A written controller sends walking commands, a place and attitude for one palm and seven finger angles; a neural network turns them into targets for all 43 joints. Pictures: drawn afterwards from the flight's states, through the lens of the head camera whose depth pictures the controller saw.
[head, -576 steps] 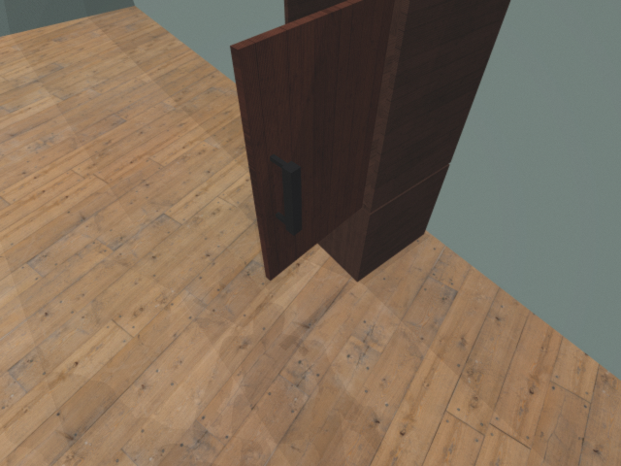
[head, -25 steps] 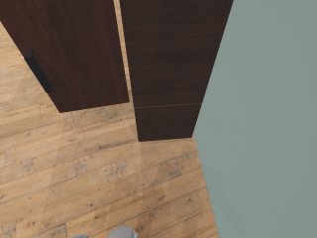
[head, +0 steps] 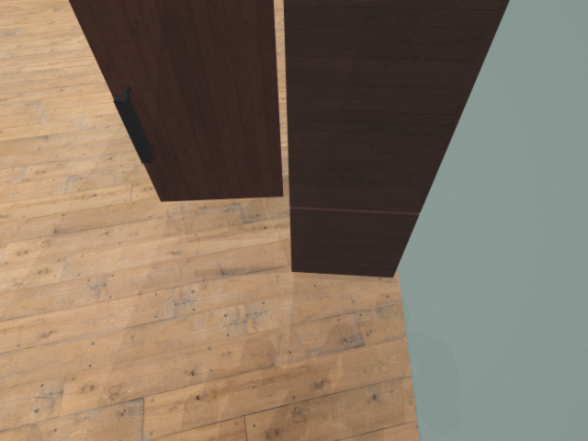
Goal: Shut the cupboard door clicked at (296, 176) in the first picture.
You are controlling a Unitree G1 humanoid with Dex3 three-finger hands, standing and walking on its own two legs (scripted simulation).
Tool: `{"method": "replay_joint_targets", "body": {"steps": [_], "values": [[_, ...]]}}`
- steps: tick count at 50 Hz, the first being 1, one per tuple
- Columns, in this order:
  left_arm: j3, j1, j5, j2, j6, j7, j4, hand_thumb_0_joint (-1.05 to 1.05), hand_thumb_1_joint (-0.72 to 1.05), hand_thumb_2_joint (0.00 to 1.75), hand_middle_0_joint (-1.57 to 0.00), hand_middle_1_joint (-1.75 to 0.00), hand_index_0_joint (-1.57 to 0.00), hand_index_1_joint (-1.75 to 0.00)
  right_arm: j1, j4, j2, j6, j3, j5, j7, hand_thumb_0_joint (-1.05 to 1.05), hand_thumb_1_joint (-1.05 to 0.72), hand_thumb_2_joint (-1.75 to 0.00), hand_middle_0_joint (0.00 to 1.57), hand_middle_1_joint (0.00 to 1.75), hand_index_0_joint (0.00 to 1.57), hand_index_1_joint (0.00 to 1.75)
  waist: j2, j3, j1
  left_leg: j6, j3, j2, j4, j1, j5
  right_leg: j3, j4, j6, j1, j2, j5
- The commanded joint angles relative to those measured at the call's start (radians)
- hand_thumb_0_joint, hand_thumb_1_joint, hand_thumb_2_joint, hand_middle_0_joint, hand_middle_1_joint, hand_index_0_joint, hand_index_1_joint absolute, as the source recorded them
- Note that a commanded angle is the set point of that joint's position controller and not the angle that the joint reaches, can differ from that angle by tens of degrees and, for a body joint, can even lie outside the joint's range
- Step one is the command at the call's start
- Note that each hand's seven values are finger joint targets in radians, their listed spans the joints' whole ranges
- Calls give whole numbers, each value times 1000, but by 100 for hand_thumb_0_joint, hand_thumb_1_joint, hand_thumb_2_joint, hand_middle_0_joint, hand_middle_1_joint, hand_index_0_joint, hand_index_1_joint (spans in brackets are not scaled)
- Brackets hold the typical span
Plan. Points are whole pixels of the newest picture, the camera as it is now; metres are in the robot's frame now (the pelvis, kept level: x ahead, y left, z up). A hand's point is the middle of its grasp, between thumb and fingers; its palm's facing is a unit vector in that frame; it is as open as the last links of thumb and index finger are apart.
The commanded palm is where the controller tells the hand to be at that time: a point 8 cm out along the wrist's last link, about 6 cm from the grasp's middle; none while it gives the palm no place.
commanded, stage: take the last steps up to it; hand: left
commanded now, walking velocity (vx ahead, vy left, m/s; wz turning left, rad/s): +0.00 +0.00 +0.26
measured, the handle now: (137, 125) +0.75 +0.41 -0.04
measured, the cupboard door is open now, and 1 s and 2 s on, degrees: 97 97 97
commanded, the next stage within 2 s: come to a stop and stand still in 1.10 s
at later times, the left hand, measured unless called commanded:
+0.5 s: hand out of the picture -0.06 +0.23 -0.17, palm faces +0.25 -0.95 -0.20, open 7.3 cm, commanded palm none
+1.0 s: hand (167, 348) +0.28 +0.24 -0.15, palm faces +0.13 -0.97 -0.20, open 7.3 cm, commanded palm none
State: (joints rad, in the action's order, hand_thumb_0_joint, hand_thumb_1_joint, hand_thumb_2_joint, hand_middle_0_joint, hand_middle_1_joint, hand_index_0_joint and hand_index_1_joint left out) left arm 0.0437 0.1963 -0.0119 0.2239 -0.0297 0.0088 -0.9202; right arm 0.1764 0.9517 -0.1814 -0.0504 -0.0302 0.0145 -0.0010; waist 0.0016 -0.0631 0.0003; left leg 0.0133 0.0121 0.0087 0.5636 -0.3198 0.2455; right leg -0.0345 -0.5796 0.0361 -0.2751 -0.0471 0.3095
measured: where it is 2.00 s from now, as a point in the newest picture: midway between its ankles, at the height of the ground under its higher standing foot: (281, 427)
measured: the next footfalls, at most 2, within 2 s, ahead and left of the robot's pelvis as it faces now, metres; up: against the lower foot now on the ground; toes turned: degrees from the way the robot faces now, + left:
left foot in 0.48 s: +0.06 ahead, +0.16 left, +0.00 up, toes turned +14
right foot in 0.92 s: +0.27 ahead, -0.02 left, +0.00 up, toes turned +1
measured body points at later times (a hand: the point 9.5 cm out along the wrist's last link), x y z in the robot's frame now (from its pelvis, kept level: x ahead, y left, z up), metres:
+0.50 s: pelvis +0.02 +0.04 +0.00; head +0.04 +0.06 +0.45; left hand -0.07 +0.28 -0.16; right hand +0.16 -0.19 -0.12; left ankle +0.03 +0.15 -0.73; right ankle +0.00 -0.11 -0.72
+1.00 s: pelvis +0.17 +0.06 +0.00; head +0.21 +0.04 +0.45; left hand +0.27 +0.29 -0.13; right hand +0.11 -0.17 -0.16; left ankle +0.05 +0.15 -0.67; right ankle +0.23 -0.02 -0.73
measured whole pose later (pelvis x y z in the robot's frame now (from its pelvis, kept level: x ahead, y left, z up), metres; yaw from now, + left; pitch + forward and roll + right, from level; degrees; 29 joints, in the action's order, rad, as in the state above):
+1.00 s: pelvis +0.17 +0.06 +0.00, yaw +9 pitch -1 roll +1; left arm 0.04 0.09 -0.01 0.15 0.06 -0.01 -0.96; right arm 0.41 1.16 -0.15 0.00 -0.03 0.01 0.01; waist 0.03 -0.10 0.05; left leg -0.01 -0.06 -0.01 0.97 -0.25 0.48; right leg -0.14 -0.61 -0.07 -0.34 -0.03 0.25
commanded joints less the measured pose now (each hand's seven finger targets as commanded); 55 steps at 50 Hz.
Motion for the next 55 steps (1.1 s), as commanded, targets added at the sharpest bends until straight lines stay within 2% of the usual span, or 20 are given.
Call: {"method": "replay_joint_targets", "body": {"steps": [1,2,5,15,18,21,22,23,24,25,29,34,41,44,45,46,47,49,51,55], "values": [[44,118,-13,219,42,21,39,0,90,90,-20,-30,-20,-30,-58,-96,-135,9,-54,-3,-3,0,-90,-90,20,30,20,30,-231,71,-57,10,23,7,400,-166,347,350,343,-207,81,-404,-184],[42,70,-12,183,44,26,41,0,90,90,-20,-30,-20,-30,-57,-74,-130,1,-60,2,-2,0,-90,-90,20,30,20,30,-276,51,-29,12,33,-2,507,-199,303,327,324,-208,78,-343,-243],[30,35,-8,121,51,25,45,0,90,90,-20,-30,-20,-30,-4,-23,-105,1,-54,2,-8,0,-90,-90,20,30,20,30,-194,48,-9,34,5,-27,551,-208,190,142,280,-172,131,-261,-376],[55,193,-20,149,80,7,-71,0,90,90,-20,-30,-20,-30,-103,-40,-87,28,-46,9,-38,0,-90,-90,20,30,20,30,-159,-4,-88,31,-52,-59,239,-242,166,171,405,-185,257,-340,66],[58,176,-21,169,79,0,-86,0,90,90,-20,-30,-20,-30,-93,-43,-78,38,-38,6,-43,0,-90,-90,20,30,20,30,-174,-2,-73,19,-87,-44,117,-130,153,124,390,-175,186,-331,77],[58,110,-17,171,70,-8,-91,0,90,90,-20,-30,-20,-30,46,-3,-84,53,-37,6,-36,0,-90,-90,20,30,20,30,-132,3,9,5,-156,3,-99,180,45,24,298,-119,-26,-263,192],[52,92,-15,145,65,-14,-80,0,90,90,-20,-30,-20,-30,132,20,-127,60,-47,5,-25,0,-90,-90,20,30,20,30,-27,27,49,-10,-114,-18,-142,339,95,-26,180,-85,-156,-212,223],[41,74,-9,84,59,-23,-54,0,90,90,-20,-30,-20,-30,236,39,-214,64,-70,17,-11,0,-90,-90,20,30,20,30,228,36,101,-89,180,-216,-245,440,295,-129,-90,-32,-344,-90,265],[24,-5,-11,48,61,-23,3,0,90,90,-20,-30,-20,-30,340,47,-271,63,-76,18,4,0,-90,-90,20,30,20,30,309,23,134,-184,401,-369,-392,405,395,-136,-359,-19,-441,-18,284],[19,-41,-15,48,69,-22,10,0,90,90,-20,-30,-20,-30,315,53,-262,67,-66,20,12,0,-90,-90,20,30,20,30,220,12,120,-234,450,-399,-409,343,368,-41,-507,-48,-476,-53,250],[19,65,-17,44,56,-31,-66,0,90,90,-20,-30,-20,-30,138,14,-141,99,-27,11,20,0,-90,-90,20,30,20,30,133,-22,-1,-187,185,-273,-417,177,121,5,-561,-46,-366,-95,20],[11,6,-14,21,56,-29,-49,0,90,90,-20,-30,-20,-30,214,69,-114,120,-22,7,22,0,-90,-90,20,30,20,30,53,-14,5,-210,81,-254,-400,257,-189,-22,-361,-33,-341,-80,-42],[10,-114,-11,6,56,-30,5,0,90,90,-20,-30,-20,-30,270,128,-109,115,-19,16,23,0,-90,-90,20,30,20,30,88,-65,20,-197,30,-260,-348,221,-261,-60,-124,-52,-187,-34,-47],[28,30,-13,41,66,-28,-34,0,90,90,-20,-30,-20,-30,261,141,-99,110,-13,9,25,0,-90,-90,20,30,20,30,-9,-12,-56,-142,-16,-185,-125,102,-261,-64,62,-75,146,8,-113],[48,180,-16,103,79,-21,-78,0,90,90,-20,-30,-20,-30,252,133,-82,115,-12,-1,21,0,-90,-90,20,30,20,30,-98,74,-117,-89,-84,-106,92,-55,-174,100,105,-127,398,-114,-123],[69,308,-11,196,83,-12,-114,0,90,90,-20,-30,-20,-30,273,104,-55,118,-13,-9,17,0,-90,-90,20,30,20,30,-290,166,-136,-31,-156,22,385,-265,263,447,239,-247,584,-381,-188],[69,300,3,197,84,-4,-109,0,90,90,-20,-30,-20,-30,221,97,-98,105,-24,-7,17,0,-90,-90,20,30,20,30,-220,154,-138,-28,-48,-22,577,-277,367,536,329,-302,454,-443,-68],[51,127,3,104,78,11,-62,0,90,90,-20,-30,-20,-30,132,83,-66,89,-33,4,11,0,-90,-90,20,30,20,30,-74,9,-71,-21,24,-110,613,-308,195,387,382,-270,210,-377,57],[32,70,-1,39,94,10,-52,0,90,90,-20,-30,-20,-30,178,106,-15,72,-23,13,2,0,-90,-90,20,30,20,30,-108,10,-15,2,-7,-129,511,-213,90,182,407,-211,81,-287,-95],[34,96,-9,29,114,3,-85,0,90,90,-20,-30,-20,-30,188,112,28,65,-21,10,-8,0,-90,-90,20,30,20,30,-82,46,-2,29,-76,-99,280,-141,30,61,389,-200,100,-231,-313]]}}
